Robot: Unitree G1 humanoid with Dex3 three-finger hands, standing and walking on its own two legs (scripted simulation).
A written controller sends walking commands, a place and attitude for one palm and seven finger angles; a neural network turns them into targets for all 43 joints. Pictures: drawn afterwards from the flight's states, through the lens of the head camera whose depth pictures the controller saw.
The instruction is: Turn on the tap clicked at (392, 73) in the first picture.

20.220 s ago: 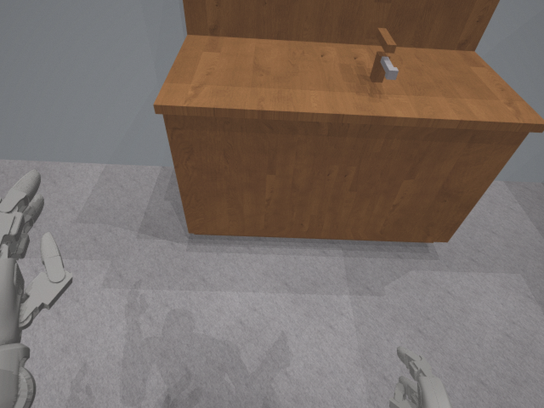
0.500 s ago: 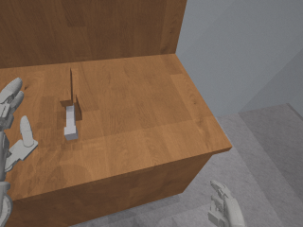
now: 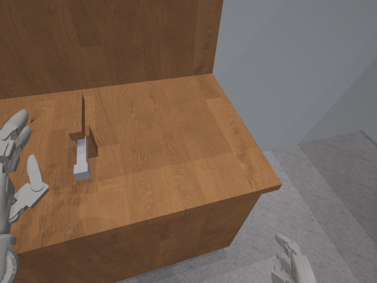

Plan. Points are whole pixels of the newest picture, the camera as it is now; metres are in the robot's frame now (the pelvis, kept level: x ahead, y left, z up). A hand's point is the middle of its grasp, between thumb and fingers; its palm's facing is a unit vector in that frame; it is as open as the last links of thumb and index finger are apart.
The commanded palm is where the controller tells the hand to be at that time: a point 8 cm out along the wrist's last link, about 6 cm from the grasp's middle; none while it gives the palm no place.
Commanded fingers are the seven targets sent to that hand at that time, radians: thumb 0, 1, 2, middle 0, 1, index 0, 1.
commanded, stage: come to a stop and stand still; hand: left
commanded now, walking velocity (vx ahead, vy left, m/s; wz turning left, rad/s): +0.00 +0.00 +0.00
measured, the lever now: (82, 171) +0.32 +0.27 +0.04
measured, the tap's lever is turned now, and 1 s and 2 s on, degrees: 0 0 0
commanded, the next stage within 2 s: look again from close up in 1.42 s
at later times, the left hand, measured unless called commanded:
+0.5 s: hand (27, 154) +0.24 +0.27 +0.20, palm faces +0.46 -0.79 -0.41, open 7.4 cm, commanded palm +0.16 +0.27 +0.17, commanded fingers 0.00 0.90 0.90 -0.20 -0.30 -0.20 -0.30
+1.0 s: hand (19, 198) +0.19 +0.27 +0.17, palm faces +0.42 -0.83 -0.37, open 7.4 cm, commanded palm +0.13 +0.29 +0.17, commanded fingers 0.00 0.90 0.90 -0.20 -0.30 -0.20 -0.30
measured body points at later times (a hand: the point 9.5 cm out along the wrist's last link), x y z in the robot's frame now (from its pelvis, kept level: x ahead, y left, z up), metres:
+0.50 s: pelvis +0.00 -0.01 -0.01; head +0.04 +0.01 +0.44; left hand +0.21 +0.31 +0.22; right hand +0.18 -0.23 -0.08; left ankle +0.03 +0.08 -0.74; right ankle +0.00 -0.12 -0.74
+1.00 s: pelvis -0.01 +0.00 -0.01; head +0.01 +0.02 +0.44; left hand +0.16 +0.31 +0.19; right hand +0.18 -0.21 -0.08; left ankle +0.03 +0.08 -0.74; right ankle +0.00 -0.12 -0.74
